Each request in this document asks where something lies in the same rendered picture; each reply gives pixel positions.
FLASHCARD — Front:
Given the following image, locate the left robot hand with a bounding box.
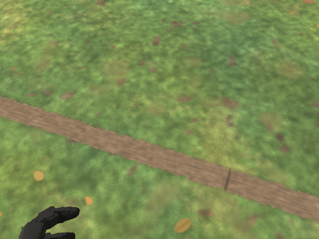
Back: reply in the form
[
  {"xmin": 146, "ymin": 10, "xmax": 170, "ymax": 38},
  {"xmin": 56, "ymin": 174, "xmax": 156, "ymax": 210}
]
[{"xmin": 18, "ymin": 206, "xmax": 80, "ymax": 239}]

